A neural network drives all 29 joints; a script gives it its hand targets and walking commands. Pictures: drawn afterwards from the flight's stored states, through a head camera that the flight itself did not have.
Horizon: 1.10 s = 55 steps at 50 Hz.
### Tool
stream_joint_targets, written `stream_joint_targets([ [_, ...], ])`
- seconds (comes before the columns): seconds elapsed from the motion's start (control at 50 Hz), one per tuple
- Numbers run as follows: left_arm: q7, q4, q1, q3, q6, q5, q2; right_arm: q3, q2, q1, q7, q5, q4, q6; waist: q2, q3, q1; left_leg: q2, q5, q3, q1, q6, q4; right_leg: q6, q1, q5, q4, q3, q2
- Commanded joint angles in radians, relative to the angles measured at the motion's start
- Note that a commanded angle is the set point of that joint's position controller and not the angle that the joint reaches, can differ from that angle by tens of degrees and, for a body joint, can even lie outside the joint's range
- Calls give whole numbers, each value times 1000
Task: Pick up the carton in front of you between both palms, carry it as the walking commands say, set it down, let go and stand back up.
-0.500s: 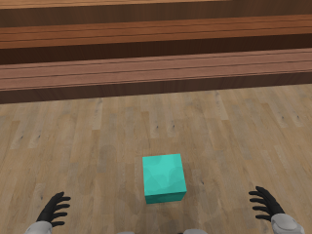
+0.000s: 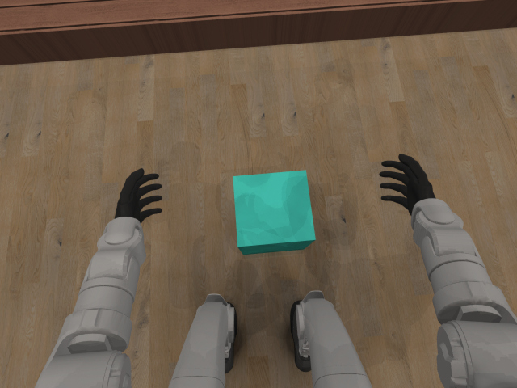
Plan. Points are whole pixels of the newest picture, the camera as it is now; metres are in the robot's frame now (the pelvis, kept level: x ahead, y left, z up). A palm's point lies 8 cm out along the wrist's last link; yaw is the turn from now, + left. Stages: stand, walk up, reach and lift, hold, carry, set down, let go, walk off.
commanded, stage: reach and lift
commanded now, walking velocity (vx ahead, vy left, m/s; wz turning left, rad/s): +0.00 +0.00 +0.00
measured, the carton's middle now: (271, 216) +0.46 -0.02 -0.56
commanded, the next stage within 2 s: none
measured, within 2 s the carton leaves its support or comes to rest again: leaves its support in 2.00 s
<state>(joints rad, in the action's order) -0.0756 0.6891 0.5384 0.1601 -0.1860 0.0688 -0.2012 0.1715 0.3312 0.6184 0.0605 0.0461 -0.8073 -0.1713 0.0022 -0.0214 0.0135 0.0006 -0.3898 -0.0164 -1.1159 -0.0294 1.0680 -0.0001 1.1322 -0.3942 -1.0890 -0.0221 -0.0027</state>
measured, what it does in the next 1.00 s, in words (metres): lowers itself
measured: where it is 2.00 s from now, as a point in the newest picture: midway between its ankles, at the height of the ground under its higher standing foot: (263, 349)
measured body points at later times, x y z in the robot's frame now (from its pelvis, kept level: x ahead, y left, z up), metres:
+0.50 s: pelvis -0.02 -0.01 -0.07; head +0.29 -0.02 +0.25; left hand +0.47 +0.17 -0.20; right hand +0.50 -0.21 -0.20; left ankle +0.05 +0.14 -0.65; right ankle +0.06 -0.12 -0.65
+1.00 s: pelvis -0.06 +0.01 -0.27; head +0.29 -0.01 +0.01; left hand +0.46 +0.18 -0.44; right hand +0.48 -0.21 -0.43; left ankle +0.05 +0.14 -0.65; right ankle +0.05 -0.12 -0.65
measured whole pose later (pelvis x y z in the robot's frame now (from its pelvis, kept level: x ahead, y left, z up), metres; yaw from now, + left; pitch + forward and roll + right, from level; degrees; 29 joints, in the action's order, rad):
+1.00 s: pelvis -0.06 +0.01 -0.27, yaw +2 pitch +44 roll +2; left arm -0.17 0.92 1.21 0.18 -0.08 0.17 -0.22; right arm 0.12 0.43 1.29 -0.02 0.17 -1.07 -0.07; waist 0.02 -0.16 0.00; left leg -0.06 -0.52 -0.03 -2.23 -0.06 1.99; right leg 0.03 2.25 -0.52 -2.01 -0.06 -0.04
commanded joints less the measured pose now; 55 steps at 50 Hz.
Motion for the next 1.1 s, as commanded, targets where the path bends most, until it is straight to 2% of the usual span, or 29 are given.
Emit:
stream_joint_targets([
  [0.0, -22, -69, 306, 51, 14, 2, -102, 40, 156, 344, -1, 4, 45, 17, -39, 713, 1, -54, 237, 46, 168, -29, -69, 27, -326, 314, 80, 6, -36],
  [0.12, -51, 14, 618, 103, -3, -7, -82, 56, 176, 675, 2, -4, -82, 9, -51, 814, 13, -58, 55, 71, 62, -31, -47, 29, -195, 94, 77, 23, -39],
  [0.2, -60, 61, 730, 149, 2, -30, -74, 77, 184, 807, 0, -36, -142, 14, -64, 918, 15, -66, 37, 85, 26, -34, -23, 28, -168, 65, 67, 29, -47],
  [0.32, -36, 77, 717, 222, 54, -113, -34, 133, 120, 811, -4, -111, -155, 53, -77, 971, 16, -77, 118, 91, -94, -34, -2, 31, -164, 200, 30, 20, -56],
  [0.44, -17, 94, 641, 257, 124, -148, -3, 170, 47, 713, -23, -146, -137, 106, -77, 952, 7, -80, 223, 89, -309, -36, 144, 38, -21, 358, -124, 2, -52],
  [0.52, -20, 102, 594, 229, 159, -116, 2, 150, 36, 654, -43, -117, -118, 136, -71, 986, -5, -84, 293, 83, -430, -40, 291, 42, 108, 454, -270, -8, -49],
  [0.6, -39, 71, 589, 147, 177, -38, -26, 95, 84, 652, -66, -43, -62, 159, -70, 1121, -18, -86, 371, 74, -475, -48, 432, 40, 141, 558, -422, -7, -42],
  [0.64, -52, 42, 598, 103, 177, 2, -45, 62, 114, 661, -73, -2, -31, 163, -65, 1195, -20, -84, 406, 72, -451, -49, 499, 42, 161, 571, -489, 5, -43],
  [0.72, -79, -15, 647, 47, 164, 59, -69, 11, 166, 705, -81, 70, 9, 157, -41, 1266, -24, -82, 388, 78, -398, -54, 612, 42, 247, 478, -596, 35, -47],
  [0.8, -96, -29, 725, 28, 133, 88, -91, -9, 206, 772, -82, 102, -3, 132, -37, 1233, -29, -79, 255, 88, -413, -53, 683, 40, 338, 310, -665, 58, -42],
  [0.92, -102, 112, 857, 25, 113, 98, -109, -30, 225, 889, -78, 120, -157, 118, -32, 985, -22, -59, 31, 87, -521, -46, 758, 34, 531, 48, -729, 55, -14],
  [1.0, -95, 215, 942, 20, 130, 107, -128, -57, 237, 971, -86, 135, -249, 135, -28, 897, -20, -48, -4, 79, -562, -40, 820, 29, 582, 3, -787, 40, 2],
  [1.08, -88, 282, 1007, 7, 155, 125, -147, -87, 250, 1038, -96, 152, -304, 158, -30, 864, -20, -42, 12, 74, -591, -40, 881, 27, 585, 20, -841, 24, 11],
])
